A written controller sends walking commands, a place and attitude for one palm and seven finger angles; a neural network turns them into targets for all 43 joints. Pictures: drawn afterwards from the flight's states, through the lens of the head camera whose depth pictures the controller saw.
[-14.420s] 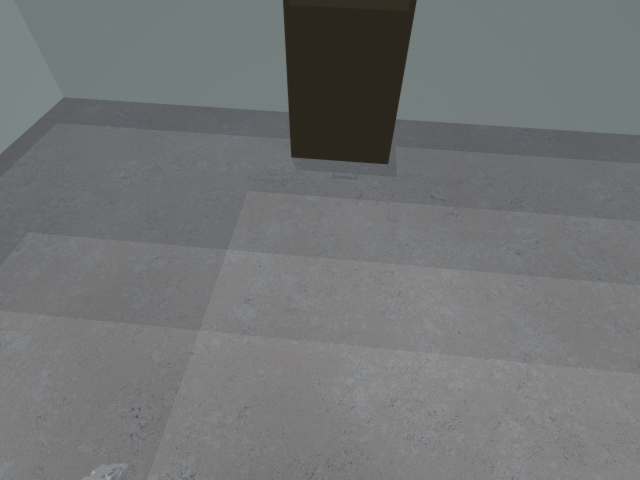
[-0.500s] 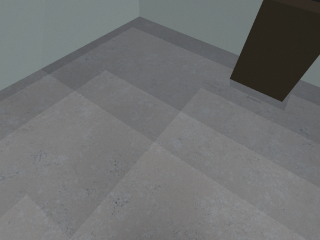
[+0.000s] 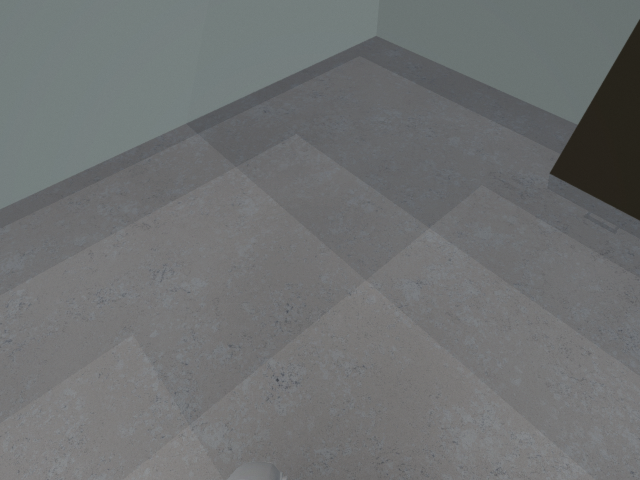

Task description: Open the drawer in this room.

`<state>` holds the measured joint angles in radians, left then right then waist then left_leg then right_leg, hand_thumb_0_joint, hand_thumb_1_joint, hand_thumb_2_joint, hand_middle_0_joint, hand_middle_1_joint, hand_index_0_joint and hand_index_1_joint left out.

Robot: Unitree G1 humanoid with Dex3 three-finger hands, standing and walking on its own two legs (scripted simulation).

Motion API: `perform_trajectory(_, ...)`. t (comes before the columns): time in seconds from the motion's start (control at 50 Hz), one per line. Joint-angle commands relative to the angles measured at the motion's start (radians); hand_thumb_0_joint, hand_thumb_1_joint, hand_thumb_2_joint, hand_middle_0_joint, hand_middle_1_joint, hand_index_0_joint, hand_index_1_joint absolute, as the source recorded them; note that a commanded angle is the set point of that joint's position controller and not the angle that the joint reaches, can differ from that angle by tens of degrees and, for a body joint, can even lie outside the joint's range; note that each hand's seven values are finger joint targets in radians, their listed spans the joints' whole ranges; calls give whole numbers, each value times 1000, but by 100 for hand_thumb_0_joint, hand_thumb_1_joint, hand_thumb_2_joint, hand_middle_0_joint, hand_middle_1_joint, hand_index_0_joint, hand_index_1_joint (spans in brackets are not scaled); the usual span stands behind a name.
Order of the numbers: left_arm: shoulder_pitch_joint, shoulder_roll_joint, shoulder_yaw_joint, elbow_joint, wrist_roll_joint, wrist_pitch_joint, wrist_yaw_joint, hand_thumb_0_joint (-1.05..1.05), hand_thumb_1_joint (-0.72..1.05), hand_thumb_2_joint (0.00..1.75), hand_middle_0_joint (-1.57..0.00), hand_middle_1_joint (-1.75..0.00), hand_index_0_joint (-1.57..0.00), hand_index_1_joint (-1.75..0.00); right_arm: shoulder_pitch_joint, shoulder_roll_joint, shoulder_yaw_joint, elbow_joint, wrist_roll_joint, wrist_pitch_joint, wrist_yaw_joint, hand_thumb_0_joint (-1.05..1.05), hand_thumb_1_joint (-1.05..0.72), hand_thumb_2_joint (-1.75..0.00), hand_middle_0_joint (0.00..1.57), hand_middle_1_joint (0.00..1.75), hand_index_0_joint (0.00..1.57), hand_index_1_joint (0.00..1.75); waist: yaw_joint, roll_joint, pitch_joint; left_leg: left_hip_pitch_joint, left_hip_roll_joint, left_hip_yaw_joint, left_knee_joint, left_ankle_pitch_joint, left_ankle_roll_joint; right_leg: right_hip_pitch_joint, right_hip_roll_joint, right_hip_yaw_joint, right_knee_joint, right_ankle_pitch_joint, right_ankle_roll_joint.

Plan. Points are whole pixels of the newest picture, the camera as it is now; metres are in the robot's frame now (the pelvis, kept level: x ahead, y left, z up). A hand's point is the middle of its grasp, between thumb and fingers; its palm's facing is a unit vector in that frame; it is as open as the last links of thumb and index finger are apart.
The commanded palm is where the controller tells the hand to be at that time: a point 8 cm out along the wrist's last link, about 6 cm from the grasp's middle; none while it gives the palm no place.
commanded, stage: turn or walk to find it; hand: left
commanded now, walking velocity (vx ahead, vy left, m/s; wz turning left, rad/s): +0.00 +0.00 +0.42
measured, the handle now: out of the picture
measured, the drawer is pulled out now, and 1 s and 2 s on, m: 0.00 0.00 0.00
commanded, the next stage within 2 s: none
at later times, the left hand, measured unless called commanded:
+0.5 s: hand out of the picture +0.01 +0.25 -0.16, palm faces +0.23 -0.93 -0.28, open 7.4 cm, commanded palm none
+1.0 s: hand out of the picture -0.10 +0.21 -0.18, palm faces +0.47 -0.85 -0.23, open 7.4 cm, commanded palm none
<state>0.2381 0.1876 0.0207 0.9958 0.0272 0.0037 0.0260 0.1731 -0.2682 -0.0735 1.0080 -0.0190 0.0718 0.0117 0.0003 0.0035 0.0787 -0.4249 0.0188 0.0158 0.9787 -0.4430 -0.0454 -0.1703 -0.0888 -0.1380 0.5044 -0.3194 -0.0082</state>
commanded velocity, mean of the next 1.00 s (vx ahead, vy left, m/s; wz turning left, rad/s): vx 0.00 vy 0.00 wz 0.42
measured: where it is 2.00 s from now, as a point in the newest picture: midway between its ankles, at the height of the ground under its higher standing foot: outside the picture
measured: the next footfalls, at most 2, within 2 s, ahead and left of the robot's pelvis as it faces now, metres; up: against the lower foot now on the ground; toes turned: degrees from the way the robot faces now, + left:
left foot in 0.14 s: +0.01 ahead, +0.15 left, +0.00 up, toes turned +9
right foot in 0.58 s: +0.03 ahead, -0.10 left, +0.00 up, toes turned +11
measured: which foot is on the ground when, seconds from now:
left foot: up 0.00-0.12, down 0.14-0.58, up 0.60-0.98, down 1.00-1.00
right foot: down 0.00-0.14, up 0.16-0.56, down 0.58-1.00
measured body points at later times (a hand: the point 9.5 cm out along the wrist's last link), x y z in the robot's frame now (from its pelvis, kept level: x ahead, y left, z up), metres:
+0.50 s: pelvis -0.03 +0.02 +0.00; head +0.01 +0.03 +0.45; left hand +0.00 +0.30 -0.14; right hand +0.10 -0.20 -0.15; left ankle -0.03 +0.14 -0.74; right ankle -0.01 -0.11 -0.70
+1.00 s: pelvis -0.05 +0.01 -0.01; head -0.02 +0.04 +0.44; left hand -0.13 +0.25 -0.17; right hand +0.14 -0.19 -0.15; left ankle -0.11 +0.11 -0.74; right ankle +0.00 -0.10 -0.74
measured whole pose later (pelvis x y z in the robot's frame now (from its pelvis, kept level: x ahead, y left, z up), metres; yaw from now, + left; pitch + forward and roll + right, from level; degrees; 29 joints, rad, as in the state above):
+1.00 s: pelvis -0.05 +0.01 -0.01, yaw +27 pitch +0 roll +0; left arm 0.24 0.21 0.04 0.97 0.02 0.02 0.02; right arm 0.16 -0.24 -0.05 0.97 -0.02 0.05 0.02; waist 0.01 -0.02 0.10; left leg -0.26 0.03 0.06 0.61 -0.34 -0.03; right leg -0.24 -0.14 -0.24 0.60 -0.33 0.02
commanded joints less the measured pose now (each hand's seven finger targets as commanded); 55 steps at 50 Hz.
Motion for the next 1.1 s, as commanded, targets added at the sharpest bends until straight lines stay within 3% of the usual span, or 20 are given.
perform_trajectory(0.0,88,248,61,-33,10,-11,10,0,90,90,-20,-30,-20,-30,-105,-32,12,-103,12,-33,0,0,-90,-90,20,30,20,30,59,-205,-72,-11,-2,54,-187,-35,-3,125,-247,142,-92,657,-135)
perform_trajectory(0.08,52,248,65,-36,-3,-4,7,0,90,90,-20,-30,-20,-30,-17,-67,11,-91,10,-51,-1,0,-90,-90,20,30,20,30,1,-168,-133,217,4,73,-535,206,20,64,-214,61,42,581,-44)
perform_trajectory(0.1,55,222,63,-52,-11,2,4,0,90,90,-20,-30,-20,-30,31,-138,-5,-86,3,-63,-1,0,-90,-90,20,30,20,30,-25,0,-187,403,127,-59,-604,458,62,-89,-160,-3,184,377,16)
perform_trajectory(0.12,61,151,46,-87,-15,6,-1,0,90,90,-20,-30,-20,-30,74,-235,-26,-85,-1,-65,-5,0,-90,-90,20,30,20,30,-39,275,-201,530,375,-356,-595,861,191,-340,-41,-30,364,-216,81)
perform_trajectory(0.14,4,146,38,-107,-7,14,4,0,90,90,-20,-30,-20,-30,119,-248,-33,-71,4,-56,-12,0,-90,-90,20,30,20,30,-67,237,-189,457,419,-339,-595,927,266,-340,-20,47,493,-351,74)
perform_trajectory(0.24,-12,147,50,-65,-9,24,-9,0,90,90,-20,-30,-20,-30,-23,-152,-6,-106,1,-63,-32,0,-90,-90,20,30,20,30,-5,148,-100,324,235,-199,-623,694,211,-359,-10,116,615,-116,85)
perform_trajectory(0.42,-60,124,45,-111,-13,26,-9,0,90,90,-20,-30,-20,-30,3,-158,-22,-117,-7,-53,-22,0,-90,-90,20,30,20,30,-22,154,-102,257,214,-293,-643,509,227,-246,29,107,336,-121,83)
perform_trajectory(0.5,26,125,48,-98,-19,11,-4,0,90,90,-20,-30,-20,-30,-23,-154,-29,-131,-5,-47,-20,0,-90,-90,20,30,20,30,20,135,-130,162,170,-313,-566,505,192,-41,62,83,51,7,71)
perform_trajectory(0.52,56,143,51,-91,-17,2,-1,0,90,90,-20,-30,-20,-30,-20,-136,-28,-133,2,-47,-18,0,-90,-90,20,30,20,30,36,86,-137,93,131,-297,-512,439,154,65,43,91,-85,106,68)
perform_trajectory(0.54,78,202,62,-92,-6,-11,5,0,90,90,-20,-30,-20,-30,3,-87,-22,-140,10,-49,-12,0,-90,-90,20,30,20,30,41,-76,-155,-18,46,-209,-382,266,91,170,-102,223,-194,116,34)
perform_trajectory(0.56,70,288,78,-105,6,-17,10,0,90,90,-20,-30,-20,-30,4,-28,-11,-168,10,-49,-7,0,-90,-90,20,30,20,30,42,-306,-122,-160,-89,-60,-156,-85,22,176,-345,462,-237,241,-75)
perform_trajectory(0.6,5,247,76,-122,-7,-13,11,0,90,90,-20,-30,-20,-30,-26,-76,-30,-144,-2,-23,-9,0,-90,-90,20,30,20,30,26,-233,-69,-130,-36,-112,149,-95,29,-13,-340,405,-239,236,-143)
perform_trajectory(0.66,-79,167,53,-141,-6,-18,11,0,90,90,-20,-30,-20,-30,34,-51,-25,-95,-2,-18,4,0,-90,-90,20,30,20,30,-26,-149,-50,-120,0,-69,232,45,2,-15,-229,188,-175,393,-104)
perform_trajectory(0.86,50,234,73,-77,7,-11,9,0,90,90,-20,-30,-20,-30,-69,-22,5,-109,11,-30,1,0,-90,-90,20,30,20,30,53,-198,-88,-6,10,41,-164,-47,-7,121,-274,115,-112,573,-138)
perform_trajectory(0.94,19,242,79,-68,-3,0,5,0,90,90,-20,-30,-20,-30,8,-37,7,-92,9,-46,-2,0,-90,-90,20,30,20,30,6,-188,-124,177,6,82,-463,145,12,58,-248,41,-9,490,-64)
perform_trajectory(0.96,15,219,75,-67,-11,6,2,0,90,90,-20,-30,-20,-30,39,-74,0,-88,8,-54,0,0,-90,-90,20,30,20,30,-14,-79,-145,308,46,30,-583,287,30,-37,-218,6,93,380,-17)
perform_trajectory(0.98,45,162,69,-95,-17,15,-3,0,90,90,-20,-30,-20,-30,64,-173,-23,-96,-2,-63,-4,0,-90,-90,20,30,20,30,-25,190,-172,444,264,-259,-612,534,123,-268,-98,-51,265,24,57)
perform_trajectory(1.0,-13,122,47,-130,-12,20,-3,0,90,90,-20,-30,-20,-30,109,-227,-34,-91,-1,-55,-9,0,-90,-90,20,30,20,30,-58,303,-141,403,409,-369,-655,731,238,-352,-36,-13,426,-337,79)
perform_trajectory(1.02,-84,134,48,-126,-8,36,7,0,90,90,-20,-30,-20,-30,125,-208,-32,-68,-4,-58,-23,0,-90,-90,20,30,20,30,-79,283,-126,331,375,-374,-677,647,240,-347,-31,87,526,-311,72)
perform_trajectory(1.08,-55,137,60,-87,-8,31,-12,0,90,90,-20,-30,-20,-30,-1,-145,-10,-102,-5,-61,-34,0,-90,-90,20,30,20,30,-12,155,-78,286,261,-246,-661,553,210,-370,-28,116,618,-126,75)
